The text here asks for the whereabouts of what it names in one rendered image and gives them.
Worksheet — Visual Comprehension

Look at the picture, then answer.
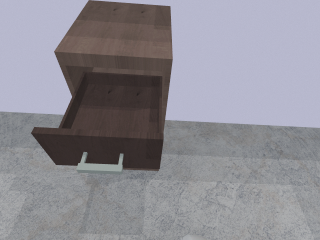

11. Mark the drawer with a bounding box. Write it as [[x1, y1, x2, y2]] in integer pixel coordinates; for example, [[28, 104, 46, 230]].
[[31, 71, 164, 169]]

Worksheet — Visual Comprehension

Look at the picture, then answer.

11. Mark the handle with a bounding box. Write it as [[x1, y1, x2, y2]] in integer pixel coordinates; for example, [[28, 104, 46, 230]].
[[76, 152, 124, 175]]

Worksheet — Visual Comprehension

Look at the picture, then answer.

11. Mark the cabinet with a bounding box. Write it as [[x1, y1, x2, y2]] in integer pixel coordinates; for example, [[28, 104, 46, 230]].
[[54, 0, 173, 171]]

